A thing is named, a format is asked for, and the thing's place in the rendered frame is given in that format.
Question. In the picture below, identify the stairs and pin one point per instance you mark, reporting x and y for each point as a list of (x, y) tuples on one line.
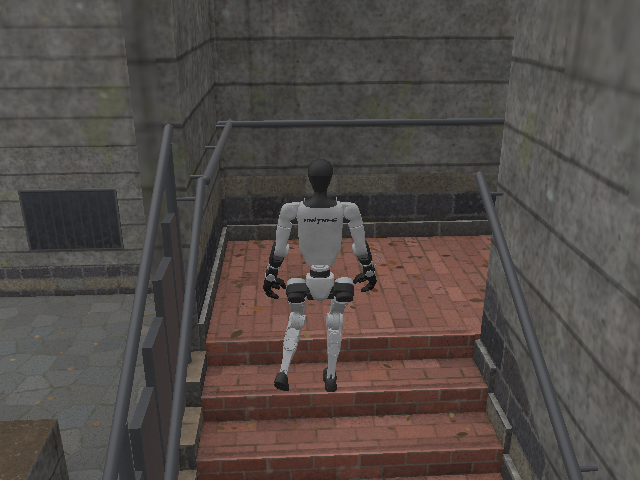
[(405, 408)]

